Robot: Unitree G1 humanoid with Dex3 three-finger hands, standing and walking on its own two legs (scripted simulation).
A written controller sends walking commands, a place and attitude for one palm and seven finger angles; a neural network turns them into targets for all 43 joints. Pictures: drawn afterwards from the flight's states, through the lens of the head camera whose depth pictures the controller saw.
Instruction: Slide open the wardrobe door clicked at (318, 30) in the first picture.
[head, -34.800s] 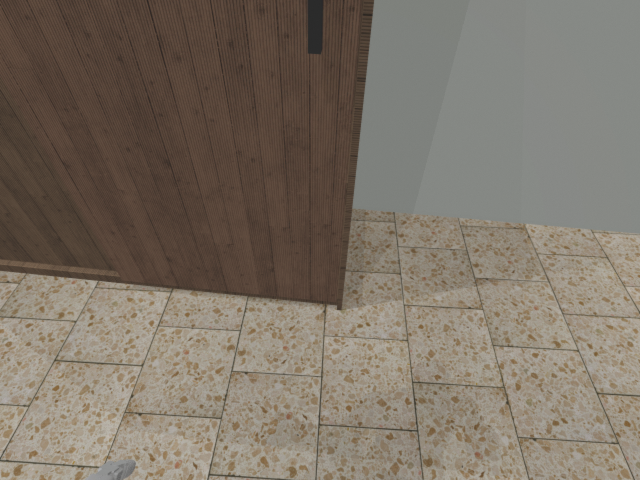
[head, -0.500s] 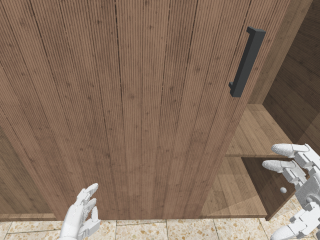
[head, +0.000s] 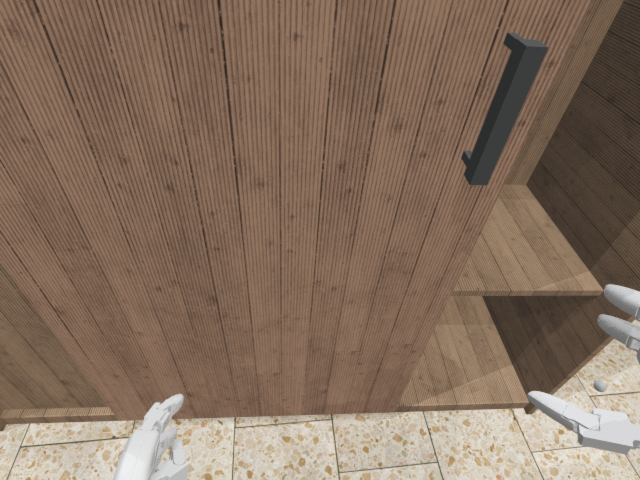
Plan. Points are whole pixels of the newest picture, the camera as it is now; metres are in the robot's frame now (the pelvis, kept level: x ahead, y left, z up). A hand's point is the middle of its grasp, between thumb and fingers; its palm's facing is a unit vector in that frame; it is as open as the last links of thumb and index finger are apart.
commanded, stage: draw the hand back to the body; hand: right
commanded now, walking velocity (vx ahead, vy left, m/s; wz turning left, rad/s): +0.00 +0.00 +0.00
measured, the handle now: (493, 112) +0.46 -0.22 +0.27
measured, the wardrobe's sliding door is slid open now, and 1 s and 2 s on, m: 0.45 0.45 0.45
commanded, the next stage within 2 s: step back with the hand held close in 0.74 s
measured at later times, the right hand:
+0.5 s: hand (616, 345) +0.20 -0.29 +0.16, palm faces +0.47 +0.80 -0.36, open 7.8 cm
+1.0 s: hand (635, 342) +0.20 -0.29 +0.17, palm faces +0.49 +0.78 -0.40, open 7.5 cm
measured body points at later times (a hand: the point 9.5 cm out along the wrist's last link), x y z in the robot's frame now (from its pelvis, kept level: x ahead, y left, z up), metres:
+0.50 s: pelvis +0.01 -0.02 +0.01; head -0.01 +0.00 +0.46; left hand +0.21 +0.20 -0.07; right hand +0.17 -0.33 +0.18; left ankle +0.02 +0.10 -0.73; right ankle +0.00 -0.11 -0.74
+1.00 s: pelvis +0.00 -0.02 +0.01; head -0.02 -0.01 +0.46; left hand +0.18 +0.21 -0.07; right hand +0.17 -0.33 +0.20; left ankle +0.02 +0.10 -0.74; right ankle +0.00 -0.11 -0.73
